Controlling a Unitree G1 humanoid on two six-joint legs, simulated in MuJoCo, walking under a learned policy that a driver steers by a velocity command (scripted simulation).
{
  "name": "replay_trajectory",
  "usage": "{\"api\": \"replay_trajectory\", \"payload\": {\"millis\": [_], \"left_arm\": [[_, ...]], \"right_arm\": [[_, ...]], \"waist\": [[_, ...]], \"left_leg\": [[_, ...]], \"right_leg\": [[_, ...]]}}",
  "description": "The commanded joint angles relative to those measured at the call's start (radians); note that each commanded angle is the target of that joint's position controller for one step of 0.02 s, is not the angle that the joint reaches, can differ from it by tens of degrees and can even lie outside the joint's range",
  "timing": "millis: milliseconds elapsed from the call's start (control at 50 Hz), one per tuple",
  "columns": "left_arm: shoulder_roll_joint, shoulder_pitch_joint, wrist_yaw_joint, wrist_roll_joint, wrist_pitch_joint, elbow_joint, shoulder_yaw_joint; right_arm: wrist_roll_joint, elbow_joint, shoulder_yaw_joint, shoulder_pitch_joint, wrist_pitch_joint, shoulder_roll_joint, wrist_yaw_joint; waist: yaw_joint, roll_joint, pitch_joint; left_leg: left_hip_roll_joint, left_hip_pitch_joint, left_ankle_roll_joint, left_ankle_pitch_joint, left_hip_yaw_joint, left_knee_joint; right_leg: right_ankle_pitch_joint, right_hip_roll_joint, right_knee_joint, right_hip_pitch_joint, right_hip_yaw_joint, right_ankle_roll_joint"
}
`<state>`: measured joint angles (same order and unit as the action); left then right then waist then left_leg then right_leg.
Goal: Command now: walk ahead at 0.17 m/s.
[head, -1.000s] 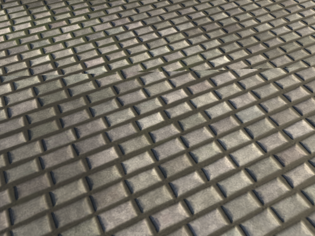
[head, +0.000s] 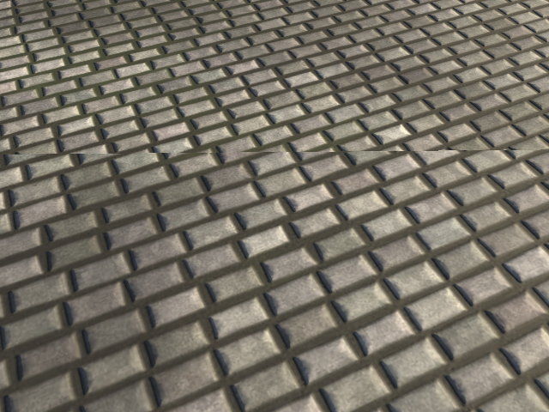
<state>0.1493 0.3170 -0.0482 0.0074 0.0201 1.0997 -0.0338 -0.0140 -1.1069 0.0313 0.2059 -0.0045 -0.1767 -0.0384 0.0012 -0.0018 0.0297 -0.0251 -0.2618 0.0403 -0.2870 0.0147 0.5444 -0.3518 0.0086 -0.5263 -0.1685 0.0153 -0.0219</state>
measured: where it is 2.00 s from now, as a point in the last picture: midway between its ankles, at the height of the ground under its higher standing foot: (298, 241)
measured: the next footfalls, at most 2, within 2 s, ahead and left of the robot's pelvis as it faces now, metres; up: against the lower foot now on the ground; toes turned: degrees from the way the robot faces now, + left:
left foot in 0.64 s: +0.43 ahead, +0.10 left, +0.00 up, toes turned +2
right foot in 1.20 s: +0.74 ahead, -0.15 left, +0.00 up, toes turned -3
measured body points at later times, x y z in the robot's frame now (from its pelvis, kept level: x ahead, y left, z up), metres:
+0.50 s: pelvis +0.15 -0.02 +0.00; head +0.17 -0.04 +0.45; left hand +0.03 +0.20 -0.13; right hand +0.33 -0.26 -0.11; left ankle +0.31 +0.12 -0.68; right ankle +0.00 -0.12 -0.73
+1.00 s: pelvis +0.43 +0.01 +0.01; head +0.45 +0.01 +0.46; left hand +0.61 +0.27 -0.10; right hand +0.41 -0.24 -0.13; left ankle +0.39 +0.10 -0.73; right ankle +0.60 -0.17 -0.66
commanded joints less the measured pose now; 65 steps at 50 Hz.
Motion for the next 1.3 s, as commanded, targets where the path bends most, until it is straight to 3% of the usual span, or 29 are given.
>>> {"api": "replay_trajectory", "payload": {"millis": [20,140,200,220,260,280,300,340,400,460,560,600,640,660,680,700,720,740,760,820,880,1080,1140,1180,1200,1220,1240,1260,1300], "left_arm": [[0.092,0.071,-0.006,0.015,0.021,-0.028,-0.018],[0.043,0.007,0.028,0.019,0.085,-0.084,-0.010],[0.042,0.125,0.032,0.024,0.094,-0.042,-0.014],[0.077,0.219,0.027,0.019,0.094,-0.005,-0.027],[0.264,0.430,0.031,0.014,0.099,0.039,-0.079],[0.177,0.380,0.032,-0.007,0.106,0.020,-0.054],[0.133,0.330,0.036,-0.011,0.110,0.000,-0.040],[0.122,0.239,0.048,0.002,0.098,-0.033,-0.025],[0.101,0.224,0.042,-0.011,0.072,-0.049,-0.008],[0.152,0.221,0.027,-0.015,0.074,-0.070,-0.011],[0.195,0.248,0.027,0.009,0.087,-0.051,-0.030],[0.217,0.226,0.027,0.002,0.077,-0.054,-0.039],[0.219,0.181,0.030,-0.009,0.061,-0.072,-0.038],[0.175,0.178,0.035,-0.027,0.064,-0.102,-0.021],[0.010,0.324,0.053,0.000,0.087,-0.090,0.021],[0.121,0.215,0.055,0.030,0.114,-0.098,-0.006],[0.175,0.100,0.052,0.050,0.124,-0.142,-0.022],[0.185,0.046,0.040,0.042,0.126,-0.157,-0.025],[0.182,0.032,0.030,0.024,0.117,-0.161,-0.038],[0.121,0.090,0.023,0.021,0.078,-0.163,-0.039],[0.148,-0.039,0.018,0.005,0.067,-0.215,-0.047],[0.133,-0.389,0.068,0.016,0.086,-0.327,-0.022],[0.164,-0.382,0.085,0.018,0.095,-0.346,-0.027],[0.222,-0.203,0.083,0.014,0.100,-0.302,-0.057],[0.284,-0.005,0.075,0.009,0.100,-0.247,-0.084],[0.388,0.143,0.070,-0.016,0.095,-0.217,-0.109],[0.351,0.169,0.075,-0.008,0.092,-0.209,-0.094],[0.276,0.096,0.075,0.000,0.095,-0.219,-0.070],[0.215,-0.068,0.076,-0.006,0.094,-0.251,-0.048]], "right_arm": [[-0.015,0.026,0.024,0.047,-0.025,-0.111,-0.002],[-0.013,0.019,0.046,0.177,-0.080,-0.171,0.020],[-0.028,0.094,0.044,0.003,-0.078,-0.178,0.024],[-0.032,0.125,0.039,-0.073,-0.077,-0.159,0.026],[-0.032,0.196,0.016,-0.143,-0.112,-0.084,0.032],[-0.026,0.183,0.028,-0.142,-0.123,-0.132,0.035],[-0.029,0.166,0.028,-0.093,-0.128,-0.130,0.047],[-0.021,0.154,0.031,-0.081,-0.127,-0.120,0.055],[-0.014,0.178,0.020,-0.139,-0.112,-0.074,0.069],[-0.009,0.244,-0.001,-0.310,-0.104,-0.041,0.073],[-0.022,0.304,0.007,-0.386,-0.101,-0.112,0.084],[-0.017,0.296,0.030,-0.307,-0.106,-0.158,0.085],[-0.022,0.208,0.073,0.005,-0.100,-0.233,0.073],[-0.006,0.171,0.094,0.191,-0.090,-0.319,0.059],[0.015,0.153,0.087,0.232,-0.091,-0.329,0.071],[0.005,0.152,0.065,0.172,-0.095,-0.238,0.074],[-0.005,0.169,0.051,0.063,-0.101,-0.195,0.074],[-0.001,0.190,0.040,-0.031,-0.110,-0.170,0.078],[0.014,0.191,0.032,-0.073,-0.116,-0.143,0.085],[0.018,0.157,0.024,-0.057,-0.121,-0.126,0.084],[0.018,0.135,0.030,0.003,-0.121,-0.174,0.061],[-0.005,0.093,0.038,0.209,-0.089,-0.219,0.035],[-0.007,0.087,0.048,0.210,-0.073,-0.236,0.032],[-0.004,0.099,0.049,0.165,-0.063,-0.239,0.031],[0.006,0.115,0.035,0.156,-0.061,-0.206,0.031],[0.011,0.137,0.006,0.251,-0.076,-0.108,0.037],[-0.002,0.125,-0.005,0.271,-0.105,-0.088,0.044],[-0.027,0.143,0.023,0.185,-0.122,-0.193,0.049],[-0.021,0.172,0.029,0.066,-0.127,-0.199,0.040]], "waist": [[0.003,0.012,0.121],[0.029,0.142,0.072],[-0.078,0.115,0.087],[-0.124,0.051,0.083],[-0.174,-0.349,0.052],[-0.133,-0.183,0.072],[-0.090,-0.106,0.066],[-0.043,-0.041,0.067],[-0.034,-0.073,0.082],[-0.067,-0.076,0.126],[-0.045,-0.108,0.131],[0.015,-0.143,0.039],[0.169,-0.163,-0.147],[0.210,-0.008,-0.299],[0.106,0.276,-0.485],[0.134,0.187,-0.372],[0.106,0.140,-0.199],[0.062,0.017,-0.130],[0.023,-0.011,-0.085],[-0.041,0.059,-0.043],[-0.028,0.045,0.017],[0.085,0.046,0.060],[0.054,0.070,0.047],[-0.053,0.084,-0.061],[-0.130,0.056,-0.193],[-0.118,-0.155,-0.360],[-0.114,-0.280,-0.459],[-0.110,-0.205,-0.330],[-0.054,-0.059,-0.145]], "left_leg": [[0.067,-0.056,0.086,-0.455,-0.111,-0.133],[0.326,0.059,0.245,-0.494,-0.548,-0.342],[0.255,-0.142,0.168,-0.357,-0.377,-0.301],[0.167,-0.277,0.108,-0.245,-0.238,-0.181],[-0.024,-0.648,0.013,-0.157,0.040,0.378],[0.030,-0.736,0.026,-0.201,-0.041,0.557],[0.057,-0.774,0.043,-0.126,-0.070,0.642],[0.111,-0.763,0.048,-0.011,-0.056,0.629],[0.124,-0.630,0.013,0.115,0.006,0.484],[0.069,-0.435,-0.002,0.286,0.067,0.191],[0.047,-0.343,0.050,0.313,0.051,-0.001],[0.003,-0.218,0.083,0.256,0.073,-0.004],[-0.013,0.194,0.136,0.247,0.068,0.009],[0.216,0.522,0.201,0.187,-0.212,0.026],[0.441,0.767,0.360,-0.088,-0.741,-0.164],[0.387,0.663,0.298,-0.163,-0.760,-0.264],[0.359,0.489,0.248,-0.091,-0.583,-0.285],[0.332,0.305,0.223,0.049,-0.457,-0.312],[0.295,0.165,0.207,0.135,-0.362,-0.339],[0.241,0.008,0.212,0.151,-0.232,-0.415],[0.238,-0.009,0.220,0.192,-0.180,-0.457],[0.246,0.235,0.159,0.258,-0.088,-0.391],[0.292,0.320,0.137,0.353,-0.103,-0.316],[0.248,0.311,0.102,0.668,-0.055,-0.107],[0.192,0.181,0.069,0.652,-0.009,0.134],[0.050,-0.216,-0.001,0.293,0.051,0.546],[-0.038,-0.407,-0.008,-0.263,-0.083,0.747],[0.032,-0.510,0.014,-0.232,-0.136,0.833],[0.129,-0.472,0.027,-0.061,-0.085,0.743]], "right_leg": [[-0.362,-0.038,0.097,-0.199,-0.062,-0.084],[-0.091,-0.007,-0.186,-0.302,0.009,-0.101],[-0.067,-0.017,0.029,-0.040,0.010,-0.146],[-0.037,-0.042,0.121,0.136,-0.047,-0.153],[-0.039,-0.385,0.353,0.426,-0.626,-0.298],[0.055,-0.398,0.316,0.434,-0.624,-0.292],[0.156,-0.368,0.299,0.449,-0.528,-0.255],[0.335,-0.321,0.324,0.396,-0.354,-0.196],[0.445,-0.238,0.372,0.238,-0.178,-0.161],[0.424,-0.172,0.432,0.056,-0.082,-0.143],[0.544,-0.242,0.412,0.190,-0.064,-0.130],[0.903,-0.258,0.268,0.277,-0.046,-0.105],[1.077,-0.206,-0.103,0.161,-0.003,-0.061],[0.670,-0.129,-0.457,-0.108,0.021,-0.034],[-0.186,0.058,-0.791,-0.421,-0.094,0.006],[-0.180,0.011,-0.906,-0.523,-0.186,-0.026],[-0.090,-0.040,-0.908,-0.582,-0.135,-0.044],[0.013,-0.098,-0.859,-0.521,-0.115,-0.048],[0.067,-0.131,-0.814,-0.462,-0.102,-0.050],[0.088,-0.177,-0.710,-0.379,-0.103,-0.048],[0.197,-0.198,-0.565,-0.491,-0.083,-0.010],[0.424,-0.114,-0.044,-0.521,-0.013,0.000],[0.310,-0.089,0.011,-0.466,-0.008,-0.038],[0.276,-0.026,0.041,-0.208,0.043,-0.080],[0.304,-0.068,0.006,0.082,-0.005,-0.124],[0.186,-0.330,0.035,0.496,-0.419,-0.261],[0.093,-0.431,0.210,0.603,-0.775,-0.333],[0.066,-0.392,0.217,0.514,-0.659,-0.274],[0.233,-0.314,0.262,0.206,-0.391,-0.215]]}}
